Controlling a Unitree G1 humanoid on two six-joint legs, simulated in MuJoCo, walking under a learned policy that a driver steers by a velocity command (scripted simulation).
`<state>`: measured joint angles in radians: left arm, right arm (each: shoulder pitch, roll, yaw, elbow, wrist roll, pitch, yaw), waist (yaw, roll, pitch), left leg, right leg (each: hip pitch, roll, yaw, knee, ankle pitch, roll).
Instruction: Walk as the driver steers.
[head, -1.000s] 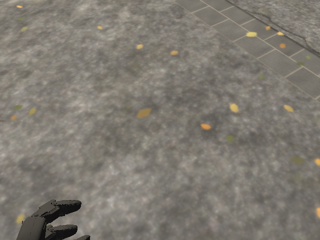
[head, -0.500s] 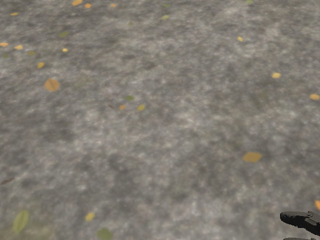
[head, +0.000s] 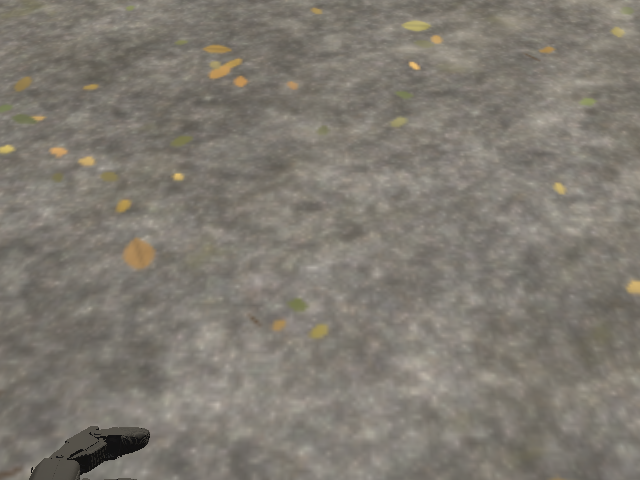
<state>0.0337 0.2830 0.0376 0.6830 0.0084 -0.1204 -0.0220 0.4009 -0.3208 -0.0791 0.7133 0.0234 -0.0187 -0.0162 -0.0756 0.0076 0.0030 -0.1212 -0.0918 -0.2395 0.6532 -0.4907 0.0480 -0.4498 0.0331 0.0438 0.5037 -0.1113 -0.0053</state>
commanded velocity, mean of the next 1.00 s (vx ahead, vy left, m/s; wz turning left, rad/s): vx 0.50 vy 0.00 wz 0.27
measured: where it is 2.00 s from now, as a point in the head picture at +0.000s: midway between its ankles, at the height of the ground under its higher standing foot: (240, 254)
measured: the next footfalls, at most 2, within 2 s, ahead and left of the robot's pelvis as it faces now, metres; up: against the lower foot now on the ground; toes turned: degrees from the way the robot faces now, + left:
left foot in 0.48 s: +0.38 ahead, +0.19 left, +0.00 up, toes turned +20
right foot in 1.04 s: +0.75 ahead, +0.08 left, +0.00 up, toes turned +10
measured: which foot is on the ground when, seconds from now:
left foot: up 0.00-0.46, down 0.48-1.00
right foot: down 0.00-0.48, up 0.50-1.00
